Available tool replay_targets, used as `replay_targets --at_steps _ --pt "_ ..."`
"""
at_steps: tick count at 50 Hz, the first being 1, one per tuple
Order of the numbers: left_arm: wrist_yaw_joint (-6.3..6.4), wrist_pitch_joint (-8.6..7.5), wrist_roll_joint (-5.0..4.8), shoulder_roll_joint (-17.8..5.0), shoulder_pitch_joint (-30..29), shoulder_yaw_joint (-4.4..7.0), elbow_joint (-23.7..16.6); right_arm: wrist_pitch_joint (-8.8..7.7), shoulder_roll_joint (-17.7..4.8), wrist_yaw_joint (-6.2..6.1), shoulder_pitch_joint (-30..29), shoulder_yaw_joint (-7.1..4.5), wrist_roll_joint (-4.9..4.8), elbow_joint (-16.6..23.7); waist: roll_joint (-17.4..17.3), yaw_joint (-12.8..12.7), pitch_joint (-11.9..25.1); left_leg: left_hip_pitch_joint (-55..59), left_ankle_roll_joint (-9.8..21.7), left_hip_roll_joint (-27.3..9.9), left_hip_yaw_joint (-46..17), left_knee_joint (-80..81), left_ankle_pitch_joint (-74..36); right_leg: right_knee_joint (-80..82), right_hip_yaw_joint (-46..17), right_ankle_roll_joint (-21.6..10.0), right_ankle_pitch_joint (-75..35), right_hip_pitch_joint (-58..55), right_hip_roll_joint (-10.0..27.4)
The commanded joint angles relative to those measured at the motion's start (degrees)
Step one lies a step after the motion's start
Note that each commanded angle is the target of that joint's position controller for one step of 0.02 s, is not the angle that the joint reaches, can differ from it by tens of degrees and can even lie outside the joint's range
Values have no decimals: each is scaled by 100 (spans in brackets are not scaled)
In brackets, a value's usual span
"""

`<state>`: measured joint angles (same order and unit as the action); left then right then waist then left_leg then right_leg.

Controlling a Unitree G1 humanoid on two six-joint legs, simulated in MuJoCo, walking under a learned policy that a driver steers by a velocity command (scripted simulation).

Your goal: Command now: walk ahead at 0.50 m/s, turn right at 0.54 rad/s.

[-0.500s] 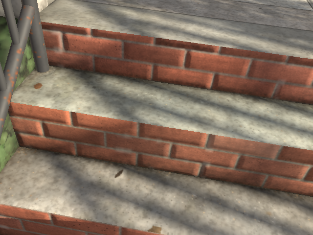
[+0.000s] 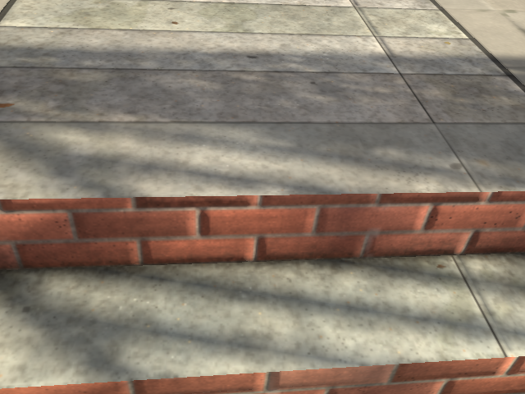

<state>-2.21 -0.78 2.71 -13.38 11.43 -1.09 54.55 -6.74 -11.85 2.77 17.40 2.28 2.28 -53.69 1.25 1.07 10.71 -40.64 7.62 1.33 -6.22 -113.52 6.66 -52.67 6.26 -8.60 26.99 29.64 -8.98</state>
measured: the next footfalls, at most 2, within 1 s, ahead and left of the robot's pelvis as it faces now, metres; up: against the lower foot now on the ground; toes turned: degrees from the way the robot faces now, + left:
left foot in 0.26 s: +0.31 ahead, +0.14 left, +0.22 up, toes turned -6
right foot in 0.84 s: +0.36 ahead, -0.28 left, +0.22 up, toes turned -27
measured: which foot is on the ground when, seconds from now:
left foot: up 0.00-0.24, down 0.26-0.84, up 0.86-1.00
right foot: down 0.00-0.28, up 0.30-0.82, down 0.84-1.00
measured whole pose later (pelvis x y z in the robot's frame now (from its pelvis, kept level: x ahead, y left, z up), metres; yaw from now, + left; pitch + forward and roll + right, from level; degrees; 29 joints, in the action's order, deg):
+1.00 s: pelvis +0.35 -0.13 +0.28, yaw -16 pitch +3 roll +1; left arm 0.3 1.0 2.3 -11.7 17.1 1.7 49.7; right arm -2.4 -14.0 0.7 10.8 -2.5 -2.2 -48.7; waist -4.3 0.0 2.2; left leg -52.2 0.1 1.7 -1.8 -131.3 26.5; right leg -30.4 8.8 1.2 14.5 18.4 6.8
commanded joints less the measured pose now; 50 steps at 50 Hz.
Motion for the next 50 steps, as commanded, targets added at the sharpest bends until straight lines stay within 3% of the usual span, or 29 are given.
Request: replay_targets --at_steps 1,3,5,7,9,10,11,12,13,14,15,16,18,20,21,26,31,33,36,39,40,41,42,43,44,45,46,47,50 --pt "-136 -103 -11 883 51 -255 317 -308 1081 149 -826 451 12 1505 -616 653 -1449 -3400 332 79 -300 -2744 260 2794 -2425 -32 -1697 -480 1253" --pt "-125 -92 -7 791 -536 -237 144 -304 883 113 -996 566 -126 1810 -546 1032 -1697 -2977 200 -222 266 -1319 133 3134 -1452 368 -2052 760 902" --pt "-174 -160 18 553 230 -236 427 -242 1089 -63 -1557 722 -37 2045 100 736 -1351 -3583 -14 -291 881 -2579 165 3366 -1933 38 -2345 580 1051" --pt "-140 -135 -284 292 711 -158 538 -265 1096 -149 -2345 821 129 2499 87 501 -1135 -3505 -182 -507 1014 -991 86 3661 -2192 -34 -1807 396 977" --pt "218 21 -426 34 1616 35 585 -367 1223 -311 -3912 952 241 3211 299 -76 -835 -2876 -341 -680 938 682 937 4145 -2693 -170 -3000 96 1338" --pt "377 118 -359 -344 1317 154 456 -325 1194 -324 -3505 959 263 3197 343 296 88 -603 -258 -416 1545 2313 1409 4648 -1991 -236 -5063 289 1406" --pt "406 -67 -408 -471 1812 259 503 -286 754 -380 -3257 607 207 3017 412 233 901 1197 -320 40 2073 2862 2185 4194 -1916 -349 -8523 -157 1413" --pt "457 -150 -328 -800 1454 388 399 -163 268 -386 -1953 243 146 2460 1041 738 1569 1570 -322 48 1642 3200 2901 3194 -1905 -391 -11071 -1551 1657" --pt "454 -269 -310 -1051 732 453 127 -157 -512 -299 -686 -83 40 2014 1074 1297 1741 1975 -163 -132 751 4032 3077 2108 -2002 -477 -11763 -2172 1690" --pt "312 -445 -239 -948 264 475 -157 -155 -1244 -175 420 -371 146 1641 -198 1613 2370 3555 353 -794 -1133 4951 2095 532 -2043 -592 -11465 -1419 1362" --pt "97 -578 -182 -78 39 324 -425 67 -1481 -359 1100 -521 201 1270 -2428 1485 2565 5043 1257 -2008 -4233 7800 2199 -2070 -1980 -271 -6359 753 300" --pt "-105 -710 -195 362 -117 239 -607 137 -1010 -515 320 -500 267 1256 -2627 1000 2645 4776 1412 -2540 -5779 8719 2933 -5223 -2802 81 -2906 1793 -128" --pt "-225 -364 -231 320 -903 206 -1565 496 53 -590 -842 -277 -111 866 -952 169 -31 2061 634 -2167 -3467 8311 4403 -6411 -1926 111 -2440 2922 500" --pt "-173 -66 -342 352 -12 188 -1482 587 882 -556 -1286 -95 -31 416 -268 -657 -1309 123 -94 -1814 -1155 8143 3512 -6342 -1528 149 -1967 2516 735" --pt "-176 -2 -443 455 331 131 -1421 565 841 -521 -1243 -117 36 297 -250 -860 -1493 -103 -195 -1799 -584 8314 3141 -6497 -1475 183 -1995 2418 786" --pt "-20 -180 -405 920 -314 -199 -1829 400 163 -318 -168 -314 86 19 -156 -511 -1277 1378 7 -1955 435 9160 1914 -6318 -1579 275 -2967 4249 1139" --pt "268 -70 -432 387 -532 -73 -1902 246 -481 -417 276 -456 58 332 -362 -200 -790 2504 136 -2204 912 9820 1810 -5270 -1058 788 -3081 4143 1526" --pt "254 -70 -504 353 -839 -69 -1985 228 -675 -409 99 -538 -18 478 -643 -158 -835 2457 -36 -2146 1213 10163 1661 -4022 -800 752 -3010 3258 1882" --pt "147 -16 -383 376 -1585 -75 -2092 333 -683 -462 129 -572 -178 383 -913 174 -1176 2270 54 -1957 1564 10798 581 -1253 109 621 -2616 1156 1792" --pt "44 -67 -317 -55 -646 221 -1927 543 -1033 -589 495 -660 -134 182 -1376 -122 -862 4177 22 -1932 1281 9834 -2411 1189 94 491 -2193 93 1198" --pt "71 -83 -277 -75 -186 300 -1820 645 -1000 -577 689 -646 -262 -3 -1327 -409 -733 4425 -142 -1574 1448 9060 -2868 2140 423 483 -1456 -519 857" --pt "19 -137 -259 -441 471 431 -1546 585 -775 -514 346 -569 -229 170 -1098 -616 -710 4051 -392 -1260 1436 8075 -3215 3141 -111 402 -3524 -1292 1114" --pt "104 -106 -143 -736 1048 534 -1260 515 -591 -467 -288 -512 -98 476 -802 -838 -574 2645 -605 -922 1249 6338 -1641 3304 -825 543 -6406 -2608 1764" --pt "296 74 15 -1321 1831 626 -947 260 327 -202 364 -343 99 416 1385 -442 525 -91 -1017 -236 1043 3799 2305 1582 -1614 296 -12160 -5414 2981" --pt "355 154 194 -1367 2504 618 -1053 7 289 -118 746 -396 -277 69 1523 -863 1845 -913 -1149 155 -382 964 2572 1870 -2448 -421 -12548 -5727 3908" --pt "202 129 316 -1129 2339 564 -1096 15 191 -134 520 -467 -555 78 1157 -936 1871 -1332 -1168 156 -663 -1071 2376 2624 -3189 -1092 -8818 -4901 4270" --pt "161 217 117 -899 1625 545 -873 104 424 -183 -227 -411 -614 423 939 -515 837 -2215 -1043 -142 -324 -1860 2240 3017 -2772 -894 -5973 -4208 3965" --pt "195 242 -85 -393 1041 395 -777 212 702 -202 -1063 -274 -579 897 1130 -328 -62 -2814 -909 -212 -147 -2328 2198 3186 -2210 -480 -4889 -3532 3647" --pt "307 104 -79 330 878 166 -350 430 938 -102 -1090 -14 -452 1419 598 8 -664 -3446 -449 -82 -226 -3680 1939 3550 -1303 -19 -3877 -2950 3412"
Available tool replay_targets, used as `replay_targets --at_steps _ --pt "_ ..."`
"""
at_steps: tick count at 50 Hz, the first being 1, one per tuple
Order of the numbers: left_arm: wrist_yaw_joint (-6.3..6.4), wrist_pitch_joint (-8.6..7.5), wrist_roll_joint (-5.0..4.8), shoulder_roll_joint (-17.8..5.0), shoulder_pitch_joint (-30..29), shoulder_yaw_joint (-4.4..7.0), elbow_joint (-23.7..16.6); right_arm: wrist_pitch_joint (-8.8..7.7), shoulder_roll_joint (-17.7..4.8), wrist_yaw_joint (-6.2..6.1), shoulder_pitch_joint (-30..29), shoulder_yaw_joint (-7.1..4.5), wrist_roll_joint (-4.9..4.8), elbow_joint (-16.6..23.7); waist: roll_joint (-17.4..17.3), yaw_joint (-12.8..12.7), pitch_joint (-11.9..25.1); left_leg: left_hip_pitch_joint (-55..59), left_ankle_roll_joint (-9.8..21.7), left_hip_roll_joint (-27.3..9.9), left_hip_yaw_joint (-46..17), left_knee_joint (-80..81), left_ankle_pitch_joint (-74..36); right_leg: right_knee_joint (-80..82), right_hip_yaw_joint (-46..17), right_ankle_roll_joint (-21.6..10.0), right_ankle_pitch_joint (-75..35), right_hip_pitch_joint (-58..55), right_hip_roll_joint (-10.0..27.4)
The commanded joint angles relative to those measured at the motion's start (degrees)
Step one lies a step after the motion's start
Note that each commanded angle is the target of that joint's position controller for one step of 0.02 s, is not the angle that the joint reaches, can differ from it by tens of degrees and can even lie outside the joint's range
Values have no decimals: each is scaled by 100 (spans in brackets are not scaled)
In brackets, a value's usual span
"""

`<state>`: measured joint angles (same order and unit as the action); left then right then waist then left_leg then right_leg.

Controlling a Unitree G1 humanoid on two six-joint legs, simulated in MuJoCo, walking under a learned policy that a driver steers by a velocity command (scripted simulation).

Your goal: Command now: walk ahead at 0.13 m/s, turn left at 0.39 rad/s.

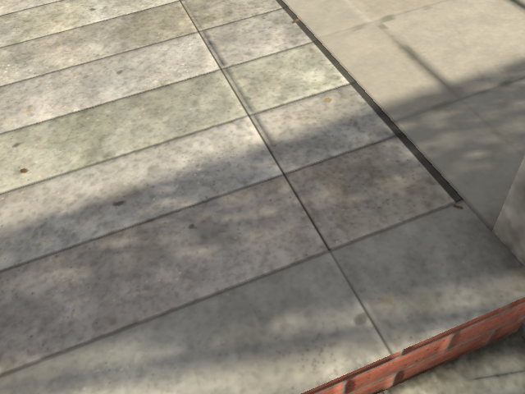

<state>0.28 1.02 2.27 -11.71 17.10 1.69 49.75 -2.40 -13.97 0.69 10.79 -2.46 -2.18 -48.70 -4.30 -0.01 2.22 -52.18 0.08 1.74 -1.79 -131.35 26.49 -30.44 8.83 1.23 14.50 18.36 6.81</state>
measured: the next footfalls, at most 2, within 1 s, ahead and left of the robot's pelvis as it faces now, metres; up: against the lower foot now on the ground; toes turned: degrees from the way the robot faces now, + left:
left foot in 0.24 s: +0.15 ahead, +0.10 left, +0.21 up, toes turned +8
right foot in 0.82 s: +0.27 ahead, -0.07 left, +0.21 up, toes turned +29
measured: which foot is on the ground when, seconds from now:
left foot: up 0.00-0.22, down 0.24-0.82, up 0.84-1.00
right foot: down 0.00-0.26, up 0.28-0.80, down 0.82-1.00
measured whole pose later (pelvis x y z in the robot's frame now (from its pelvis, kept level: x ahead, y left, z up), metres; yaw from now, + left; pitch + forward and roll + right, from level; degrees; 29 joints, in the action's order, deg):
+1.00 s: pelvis +0.17 -0.01 +0.20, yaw +32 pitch +2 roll -1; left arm 5.3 3.4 2.0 -11.7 13.5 0.8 33.3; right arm 2.2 -13.6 -1.4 6.4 -1.6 -1.5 -33.2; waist -3.7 -2.5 0.9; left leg -38.5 -7.5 5.0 -6.1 -85.9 22.9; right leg -35.7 4.7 -3.4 17.3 20.3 0.0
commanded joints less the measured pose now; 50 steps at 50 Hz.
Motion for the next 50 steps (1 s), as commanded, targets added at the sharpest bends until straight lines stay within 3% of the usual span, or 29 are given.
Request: replay_targets --at_steps 1,4,5,7,8,9,11,12,13,14,15,16,17,18,19,24,31,33,35,38,40,41,42,43,44,45,46,48,50 --pt "90 -85 -23 225 234 -152 143 64 1171 118 -358 525 -34 1037 977 228 11 -2590 341 -134 -768 -2029 -213 1400 -1209 -907 -2453 -1666 1854" --pt "93 27 181 -115 -989 -205 -273 206 765 15 -721 577 88 1612 898 742 -492 -1735 109 -196 -151 170 -1462 1872 497 -646 -2014 424 1088" --pt "124 -7 189 -247 -1098 -199 -296 236 613 -99 -1161 565 209 1776 1163 646 -646 -1092 -27 -156 349 1018 -1832 2185 809 -802 -2062 1172 859" --pt "254 16 26 -865 -623 -42 -73 294 823 -244 -1552 737 265 1964 1654 573 -295 415 167 -387 1176 2834 -1096 3052 1041 -991 -2943 1117 666" --pt "256 82 -47 -1336 -331 88 38 304 958 -286 -1342 730 187 1875 1773 687 88 761 397 -449 1087 3184 -338 2748 1065 -1044 -4710 203 898" --pt "266 112 -107 -1464 29 135 147 346 771 -237 -1017 643 187 1645 1444 613 460 919 562 -95 1544 3510 520 2127 1229 -1151 -6908 -724 888" --pt "312 114 -260 -1679 -160 209 -132 381 338 -139 -166 465 354 1507 1824 635 1270 1373 743 301 1169 4579 1489 825 874 -1345 -10433 -2090 1323" --pt "296 119 -374 -1682 -159 219 -213 394 24 -79 -10 321 364 1552 1761 682 1404 1617 852 339 618 5733 1454 -75 717 -1280 -9977 -2420 1324" --pt "252 49 -306 -1625 109 272 -328 507 -381 -62 -16 155 359 1612 942 574 1410 2299 1081 76 -878 6875 405 -1115 505 -1065 -7795 -1531 1055" --pt "112 -16 -102 -1066 -287 181 -681 646 -740 -173 74 -16 377 1557 -1064 530 1424 3068 1824 -701 -3942 9199 1434 -2752 127 -685 -2420 591 -90" --pt "-70 -142 -243 -660 -1082 161 -942 617 -1172 -212 -179 -90 700 1851 -931 596 1364 2989 2110 -1168 -5934 11068 1319 -5977 -1351 -246 -190 1600 -1035" --pt "-181 -180 -327 -228 -1592 68 -1330 520 -777 -226 -639 73 701 1746 -414 220 859 2145 1707 -1125 -5685 11247 1555 -7881 -1970 -214 -207 2360 -1062" --pt "-154 -157 -274 -9 -1481 -41 -1454 388 -237 -235 -860 148 448 1618 -247 -91 -29 1360 1393 -816 -4383 10354 1295 -7863 -1891 -252 -316 2716 -877" --pt "-84 -179 -130 53 -1106 -103 -1448 307 111 -223 -1030 185 218 1494 -35 -400 -469 1060 1150 -620 -3451 9490 1400 -7804 -1718 -245 -585 3001 -775" --pt "-55 -195 -51 32 -895 -147 -1436 317 359 -191 -1024 228 121 1354 10 -503 -509 958 978 -374 -2841 9104 1398 -7703 -1550 -286 -694 2952 -715" --pt "-77 -285 -70 82 -832 -261 -1534 252 192 -267 -387 191 263 1431 259 -224 -1 2230 1123 -306 -2651 9254 -500 -7765 -1375 -327 -1466 3341 -815" --pt "108 -135 -224 264 -1738 -426 -2282 690 -161 -564 -187 144 318 2137 -399 101 396 3484 1155 -348 -2824 9980 -1754 -4692 -959 430 71 3190 -875" --pt "146 -36 -247 53 -1530 -290 -2015 676 -240 -468 -474 20 341 2310 -315 180 400 3003 1024 -314 -2448 10382 -1234 -3511 -594 416 328 1945 -963" --pt "205 -1 -237 -93 -1193 -147 -1910 530 -196 -411 -734 49 454 2343 -730 123 448 2761 1300 -595 -2958 10324 -1587 -3469 -837 321 163 1364 -942" --pt "252 -62 -321 -69 -967 -112 -1832 470 -44 -322 -530 86 343 2315 -777 162 302 3476 1216 -656 -2975 10160 -2842 -1372 -1000 151 801 980 -901" --pt "216 -91 -337 -248 -763 36 -1660 435 -74 -286 -447 54 221 2193 -671 4 328 3578 951 -360 -2672 9654 -3350 378 -1079 -36 -444 -90 -692" --pt "197 -113 -200 -566 -555 142 -1588 356 106 -228 -599 78 212 2203 83 -85 625 2782 686 37 -2002 8565 -2960 342 -1536 -280 -2147 -1255 -121" --pt "212 -59 -79 -708 -510 179 -1653 231 295 -165 -245 92 188 2038 1322 37 690 1231 267 741 -1308 7465 -23 319 -2551 -1020 -5056 -2499 793" --pt "255 -38 79 -842 -282 257 -1805 179 -153 -134 -55 -31 16 1933 1966 -86 931 800 -312 739 -775 6370 1268 500 -3744 -1994 -4621 -2251 1856" --pt "283 -25 87 -546 -417 160 -2016 221 -449 -163 -228 -140 -23 1809 1285 -222 681 702 -652 395 -732 5115 1073 540 -3694 -2170 -3583 -1723 1730" --pt "344 -2 52 -343 -623 62 -2090 304 -381 -173 -427 -122 -5 1836 997 -162 362 615 -756 241 -678 4392 671 559 -3287 -1982 -2572 -1204 1373" --pt "457 163 -15 -384 -665 26 -2012 415 -109 -242 -689 -18 10 1987 1086 -55 69 497 -838 334 -603 3878 92 545 -2708 -1815 -1545 -760 746" --pt "569 260 -21 -342 -711 -90 -2078 434 27 -237 -521 103 111 2025 880 19 -56 410 -843 311 -456 3715 -629 669 -2220 -1731 -694 -537 481" --pt "566 194 -25 -349 -560 -97 -2149 312 124 -183 -840 239 54 2153 898 -116 -146 94 -861 129 -380 4984 -565 818 -2142 -1647 46 -893 443"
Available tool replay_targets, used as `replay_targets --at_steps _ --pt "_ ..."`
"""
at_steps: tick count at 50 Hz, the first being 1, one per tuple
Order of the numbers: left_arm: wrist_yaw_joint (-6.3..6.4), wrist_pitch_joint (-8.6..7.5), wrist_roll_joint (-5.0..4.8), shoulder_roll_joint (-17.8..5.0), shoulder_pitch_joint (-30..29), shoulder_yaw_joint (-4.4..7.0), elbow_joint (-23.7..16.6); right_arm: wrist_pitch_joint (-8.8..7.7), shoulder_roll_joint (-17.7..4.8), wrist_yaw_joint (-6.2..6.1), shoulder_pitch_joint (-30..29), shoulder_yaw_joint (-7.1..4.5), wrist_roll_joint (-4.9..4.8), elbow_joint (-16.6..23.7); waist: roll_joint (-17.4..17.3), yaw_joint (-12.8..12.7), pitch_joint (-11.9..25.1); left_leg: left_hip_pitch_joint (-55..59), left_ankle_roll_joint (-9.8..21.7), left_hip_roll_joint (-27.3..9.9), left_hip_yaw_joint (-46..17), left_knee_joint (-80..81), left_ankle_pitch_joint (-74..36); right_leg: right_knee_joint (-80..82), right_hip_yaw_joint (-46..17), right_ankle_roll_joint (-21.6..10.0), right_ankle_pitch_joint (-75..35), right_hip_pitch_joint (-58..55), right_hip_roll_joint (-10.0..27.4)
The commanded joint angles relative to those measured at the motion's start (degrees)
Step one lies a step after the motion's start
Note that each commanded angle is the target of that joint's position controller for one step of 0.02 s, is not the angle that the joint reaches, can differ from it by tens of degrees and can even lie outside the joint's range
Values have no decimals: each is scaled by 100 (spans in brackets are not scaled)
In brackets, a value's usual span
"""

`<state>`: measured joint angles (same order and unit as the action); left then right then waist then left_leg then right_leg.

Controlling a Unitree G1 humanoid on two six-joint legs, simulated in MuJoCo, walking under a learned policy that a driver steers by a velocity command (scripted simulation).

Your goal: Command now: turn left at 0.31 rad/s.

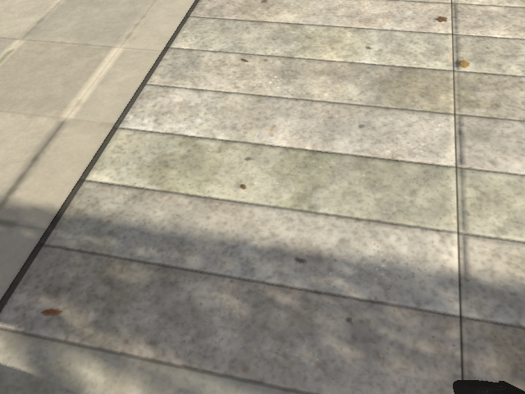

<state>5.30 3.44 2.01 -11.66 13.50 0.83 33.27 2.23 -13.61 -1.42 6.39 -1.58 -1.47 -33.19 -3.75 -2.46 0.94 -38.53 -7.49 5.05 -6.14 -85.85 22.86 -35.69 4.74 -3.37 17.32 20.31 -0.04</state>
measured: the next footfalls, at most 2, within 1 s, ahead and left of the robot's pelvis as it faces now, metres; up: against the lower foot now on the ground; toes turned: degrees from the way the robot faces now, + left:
left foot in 0.22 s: +0.09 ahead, +0.12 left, +0.00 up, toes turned +3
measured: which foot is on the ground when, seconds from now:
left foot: up 0.00-0.20, down 0.22-1.00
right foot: down 0.00-1.00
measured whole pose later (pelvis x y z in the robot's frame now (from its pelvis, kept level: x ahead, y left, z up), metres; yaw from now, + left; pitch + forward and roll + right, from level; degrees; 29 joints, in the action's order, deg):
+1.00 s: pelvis +0.05 +0.02 +0.02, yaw +2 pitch +0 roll +0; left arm 1.5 2.4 1.1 -8.3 20.1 -0.8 59.8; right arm 1.2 -9.0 -0.6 16.1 -0.2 0.4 -55.6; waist 0.1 -1.1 0.9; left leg -12.2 2.0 1.1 1.9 -25.7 13.7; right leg -24.9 4.1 0.4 16.6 8.5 2.1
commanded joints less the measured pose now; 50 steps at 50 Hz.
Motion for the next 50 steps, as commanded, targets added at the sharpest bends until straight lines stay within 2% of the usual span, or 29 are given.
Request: replay_targets --at_steps 1,2,3,4,5,6,7,8,9,10,11,12,13,14,15,16,18,21,25,33,50 --pt "57 -45 11 -386 -146 6 -485 -169 174 8 -402 211 8 579 1015 104 116 -1129 -99 -289 244 767 -229 1317 -1678 -1186 -465 -1211 1128" --pt "57 -20 0 -381 -212 7 -475 -168 241 -2 -207 265 55 477 1059 168 340 -651 -57 -370 473 1202 -270 1268 -1478 -1142 -806 -1126 1053" --pt "48 4 -33 -413 -197 17 -451 -172 309 -15 -211 325 59 455 1156 141 394 -287 -6 -439 692 1926 -25 1263 -1284 -1089 -940 -1037 980" --pt "-75 -114 -19 -376 -392 49 -515 -181 271 22 -127 323 102 259 980 85 632 582 128 -591 821 2487 -61 1379 -1153 -1016 -1104 -727 1079" --pt "-138 -168 -85 -496 -219 89 -385 -180 333 22 -207 340 92 271 1150 -10 569 800 235 -623 921 3130 147 1459 -1235 -1066 -901 -700 1126" --pt "-192 -244 -72 -591 -101 107 -318 -164 262 0 -141 295 106 207 1286 -89 540 1030 296 -620 992 3294 -1 1463 -1412 -1157 -827 -632 1323" --pt "-227 -286 -37 -606 -259 100 -345 -174 124 -27 56 227 117 128 1312 -39 554 1360 401 -757 803 3404 -449 1386 -1602 -1172 -968 -476 1543" --pt "-252 -277 -50 -489 -346 49 -303 -195 134 -32 235 203 116 57 1268 72 493 1582 535 -757 796 4132 -595 1246 -1501 -1096 -906 -471 1469" --pt "-302 -264 -69 -350 -205 7 -177 -200 144 -35 138 176 118 2 1128 21 317 1824 645 -662 898 4907 -706 1165 -1336 -942 -829 -428 1310" --pt "-359 -258 -112 -365 44 17 33 -201 98 -17 63 148 135 -1 1040 -8 131 2040 731 -681 800 5458 -1023 1101 -1240 -771 -836 -389 1186" --pt "-396 -303 -137 -412 147 33 196 -193 -166 9 137 75 168 -3 759 9 96 2432 827 -907 405 5439 -2171 794 -1060 -536 -764 -128 985" --pt "-430 -384 -139 -241 313 -11 330 -189 -423 39 397 7 228 1 90 4 438 3228 1105 -1334 -155 5375 -3505 232 -714 -240 -288 408 647" --pt "-423 -414 -155 97 567 -100 520 -157 -158 56 428 62 291 -55 -652 -38 705 3017 1703 -1711 -820 5746 -2298 158 -486 105 -37 456 521" --pt "-367 -398 -216 -123 381 -35 646 -142 123 111 480 104 268 -39 -559 145 368 2532 1873 -1649 -1047 6241 -1078 28 -398 261 13 233 406" --pt "-347 -369 -231 -152 248 -10 736 -131 269 118 513 137 302 -210 -574 147 158 2300 1878 -1588 -1084 6512 -354 30 -377 303 20 147 368" --pt "-342 -303 -191 -94 282 -26 864 -140 351 114 420 164 269 -319 -524 71 6 2128 1784 -1527 -1023 6624 -162 233 -451 303 20 -54 400" --pt "-347 -256 -123 -159 343 0 1051 -174 258 95 417 140 249 -506 -253 51 -162 2037 1526 -1317 -657 6571 -489 604 -479 217 -142 -298 421" --pt "-409 -246 -97 -208 475 29 1365 -221 159 83 635 96 212 -798 -33 75 -39 2407 1322 -1122 -247 6341 -1635 950 -481 89 -460 -465 475" --pt "-446 -225 -111 -183 572 30 1681 -241 157 105 769 70 213 -1067 257 119 158 2824 1302 -1034 -49 6197 -2628 1112 -445 74 -760 -605 507" --pt "-428 -158 -109 -205 790 6 2111 -214 156 140 1056 61 206 -1568 377 136 121 2984 1342 -923 159 6258 -3103 1212 -378 66 -1165 -865 526" --pt "-357 -122 -88 -96 1114 -106 2631 -131 96 96 1224 101 184 -2135 368 150 -294 2643 1268 -846 347 6407 -1993 1509 -375 -77 -1085 -908 470"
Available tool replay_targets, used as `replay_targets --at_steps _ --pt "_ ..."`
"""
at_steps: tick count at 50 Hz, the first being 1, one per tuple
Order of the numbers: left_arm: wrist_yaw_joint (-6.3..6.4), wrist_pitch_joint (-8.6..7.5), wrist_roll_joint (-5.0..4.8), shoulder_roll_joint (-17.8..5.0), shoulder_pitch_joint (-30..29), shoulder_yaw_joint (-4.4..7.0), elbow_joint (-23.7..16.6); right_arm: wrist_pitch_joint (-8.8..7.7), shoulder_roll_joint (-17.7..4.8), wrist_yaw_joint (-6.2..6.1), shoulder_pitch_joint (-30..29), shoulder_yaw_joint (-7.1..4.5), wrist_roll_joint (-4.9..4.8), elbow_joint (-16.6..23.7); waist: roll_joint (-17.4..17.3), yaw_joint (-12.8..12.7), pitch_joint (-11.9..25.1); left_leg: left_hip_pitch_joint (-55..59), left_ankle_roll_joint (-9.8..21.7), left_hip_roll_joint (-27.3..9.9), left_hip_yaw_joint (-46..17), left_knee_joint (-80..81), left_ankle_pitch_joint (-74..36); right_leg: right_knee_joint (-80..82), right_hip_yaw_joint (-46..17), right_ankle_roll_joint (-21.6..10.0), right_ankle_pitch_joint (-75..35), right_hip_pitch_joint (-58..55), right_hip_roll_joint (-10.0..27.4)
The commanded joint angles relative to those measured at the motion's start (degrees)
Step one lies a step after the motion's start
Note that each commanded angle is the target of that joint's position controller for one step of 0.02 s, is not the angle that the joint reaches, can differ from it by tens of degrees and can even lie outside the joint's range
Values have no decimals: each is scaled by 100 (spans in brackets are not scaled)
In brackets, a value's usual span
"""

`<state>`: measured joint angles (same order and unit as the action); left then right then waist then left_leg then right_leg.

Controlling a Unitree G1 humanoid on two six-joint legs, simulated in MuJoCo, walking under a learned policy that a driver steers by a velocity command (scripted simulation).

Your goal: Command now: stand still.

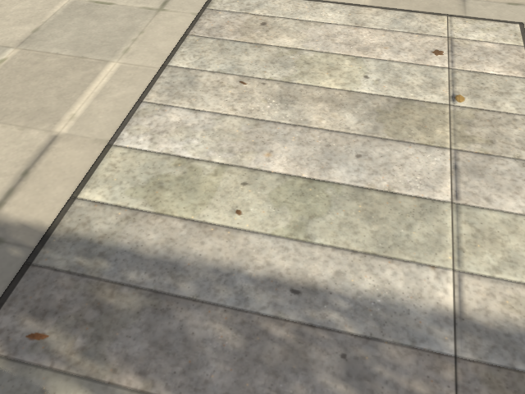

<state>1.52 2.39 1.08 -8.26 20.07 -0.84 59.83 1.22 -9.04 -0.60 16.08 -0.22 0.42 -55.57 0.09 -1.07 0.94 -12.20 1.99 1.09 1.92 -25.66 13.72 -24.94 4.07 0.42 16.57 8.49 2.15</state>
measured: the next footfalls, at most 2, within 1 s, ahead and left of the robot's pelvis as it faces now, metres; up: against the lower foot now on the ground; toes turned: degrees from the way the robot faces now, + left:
right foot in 0.76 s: +0.32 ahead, -0.08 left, +0.18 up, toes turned -5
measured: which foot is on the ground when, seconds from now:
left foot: down 0.00-0.80, up 0.82-1.00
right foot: down 0.00-0.40, up 0.42-0.74, down 0.76-1.00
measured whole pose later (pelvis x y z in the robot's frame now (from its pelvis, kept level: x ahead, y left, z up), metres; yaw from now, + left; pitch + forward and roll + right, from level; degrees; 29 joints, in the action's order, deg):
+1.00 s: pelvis +0.28 +0.00 +0.15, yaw +2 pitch +2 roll -1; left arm -3.5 -4.1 1.6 -10.1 25.5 -1.1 61.1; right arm -4.7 -10.6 2.3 10.7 1.1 -1.3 -45.0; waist -1.1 1.3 7.0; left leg -49.0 11.2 1.8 -11.6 -101.0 2.4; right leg -41.3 8.4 -4.7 22.4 21.1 -1.1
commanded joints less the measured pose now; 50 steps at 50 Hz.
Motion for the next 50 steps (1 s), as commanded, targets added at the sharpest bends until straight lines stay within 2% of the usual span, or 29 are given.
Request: replay_targets --at_steps 1,3,7,11,13,16,18,19,20,21,22,23,24,26,27,29,32,33,35,37,39,40,41,42,43,44,46,48,50 --pt "27 -11 7 -428 457 57 -9 -31 -357 16 258 -31 -10 75 -14 17 -321 -33 315 -451 -457 399 -990 450 -308 -464 -977 272 246" --pt "58 2 14 -432 472 64 23 -25 -383 -10 242 -33 2 35 -38 8 -357 -145 287 -445 -439 396 -691 456 -286 -462 -767 336 230" --pt "117 -30 -88 -806 373 186 -99 -78 -710 -50 45 -132 -87 101 31 -50 -700 -1260 631 -400 -587 168 2252 384 -648 -952 1711 768 328" --pt "103 -113 -69 -1119 728 309 -160 -329 -225 97 -247 34 -84 232 784 -218 -521 -2478 405 -86 112 -1510 858 1165 -2336 -1669 2335 -23 1429" --pt "106 -135 -11 -1220 547 360 -256 -377 -116 166 -120 111 -50 229 731 -137 -435 -2508 241 -436 -91 -2629 471 1426 -2907 -1936 2071 221 1948" --pt "89 -141 -70 -1198 -98 324 -494 -437 -315 181 56 142 -77 351 576 192 -472 -1973 192 -664 -154 -2212 1199 1317 -1900 -1567 815 624 1638" --pt "-13 -153 -166 -1141 -29 286 -431 -415 -474 175 530 47 -33 141 178 422 -553 -370 337 -50 507 -653 756 618 -979 -1361 189 1253 909" --pt "-86 -211 -146 -1078 -228 230 -473 -386 -748 160 1252 -119 -70 -48 -50 832 -390 667 436 -114 199 -163 -93 -444 -621 -1266 -978 1845 631" --pt "-196 -353 -141 -811 -652 119 -669 -326 -1188 124 2376 -282 0 -283 -1068 1236 44 1969 741 -1106 -1595 622 72 -2621 -52 -943 -1300 3004 60" --pt "-281 -578 -190 -242 -513 -22 -642 -231 -1590 57 3089 -357 75 -341 -2183 1252 770 2902 1511 -2223 -4095 1493 300 -5046 -218 -507 289 4196 -821" --pt "-411 -766 -375 -213 -452 23 -521 -303 -1272 -12 2801 -253 266 -294 -1366 1063 623 2429 2081 -2703 -5095 1778 1492 -7866 -1223 -319 552 4928 -866" --pt "-483 -914 -449 -115 -1147 -28 -931 -328 -1054 -56 2098 -162 289 -220 -996 769 -175 2059 1901 -2705 -4282 1592 1270 -9895 -1502 -382 402 6251 -720" --pt "-487 -1000 -413 190 -1644 -194 -1314 -298 -703 -35 1831 -53 317 -224 -564 692 -460 1999 1599 -2475 -3339 1370 829 -11202 -1418 -482 283 7230 -647" --pt "-522 -1006 -335 350 -1801 -361 -1800 -320 166 125 1649 241 317 -415 -11 327 -618 1706 1071 -1969 -2114 1016 -15 -12105 -1511 -731 207 8133 -486" --pt "-559 -945 -346 447 -1572 -441 -1891 -319 296 162 1683 294 280 -501 29 172 -539 1465 894 -1917 -1813 987 91 -12456 -1549 -846 186 8280 -439" --pt "-603 -841 -358 509 -1502 -657 -2345 -349 197 198 947 356 218 -353 -153 -408 -792 -418 538 -1582 -799 1485 600 -10993 -1244 -864 -262 7662 -146" --pt "-337 -615 -209 57 -2733 -751 -2897 -578 -79 133 1000 386 40 -464 -620 -176 -914 -3028 1003 -1121 21 3376 21 -8200 497 -464 -851 4866 136" --pt "-280 -617 -151 95 -2785 -740 -2901 -603 -251 130 1153 338 -73 -583 -699 -201 -466 -2666 962 -1095 180 3681 -1011 -7482 854 -611 -885 3683 315" --pt "-236 -649 -183 -152 -2678 -590 -2824 -570 -829 82 2028 188 -193 -809 -796 -234 409 -707 810 -1054 517 2573 -5887 -6009 1230 -920 14 2629 -110" --pt "-346 -588 -217 -334 -2137 -388 -2570 -479 -1330 -20 2282 30 -14 -804 -1621 -512 626 1558 860 -1657 174 1260 -9564 -5098 1270 -1017 1872 3096 -579" --pt "-462 -624 -180 -917 -868 -84 -2126 -512 -1326 -75 1735 -33 140 -540 -1757 -1042 1270 1872 1080 -1856 58 -610 -10354 -3759 -235 -1314 1280 1851 -383" --pt "-509 -579 -34 -1378 -15 132 -1750 -656 -810 19 1872 20 79 -321 -11 -989 1953 -263 971 -1020 -229 -2181 -8669 -2208 -2728 -1953 2286 -140 541" --pt "-390 -412 -6 -1758 851 278 -1249 -823 -277 203 1139 85 69 -151 1948 -1159 1982 -2022 685 373 -776 -4826 -1207 820 -5581 -2437 3354 -968 1364" --pt "-287 -482 120 -1153 583 117 -1057 -937 -47 443 664 27 -23 131 1506 -808 1467 -3104 648 698 -2112 -7886 -622 1238 -6427 -2092 3262 -275 1648" --pt "-333 -568 40 -578 18 -22 -968 -902 189 534 -246 78 -142 695 742 -426 381 -3887 826 513 -1975 -8957 -545 891 -5445 -1669 2882 863 1801" --pt "-433 -693 73 -57 -346 -136 -784 -883 129 528 -754 134 -124 1137 110 -111 -271 -4118 1041 273 -1750 -9062 -657 402 -4113 -1358 2312 1695 1563" --pt "-518 -765 143 547 -596 -224 -473 -695 159 447 27 183 -180 1080 -253 591 -317 -3991 1128 94 -1715 -8632 -860 109 -2235 -763 1065 1986 953" --pt "-591 -829 78 388 -576 -182 -436 -543 286 348 415 307 -227 1010 -133 830 -256 -4137 1096 -26 -1598 -7943 -1017 155 -1111 -590 176 1829 673" --pt "-522 -935 2 7 -488 -124 -490 -444 62 198 21 331 -136 1198 -91 756 -385 -3930 740 -166 -1128 -6495 -1289 728 -527 -801 0 2169 528"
